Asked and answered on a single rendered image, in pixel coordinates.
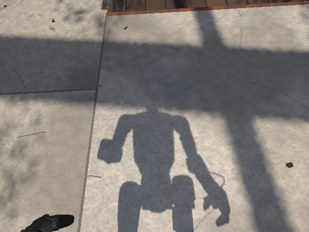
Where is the robot left hand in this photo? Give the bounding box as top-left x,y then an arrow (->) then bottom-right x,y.
20,214 -> 74,232

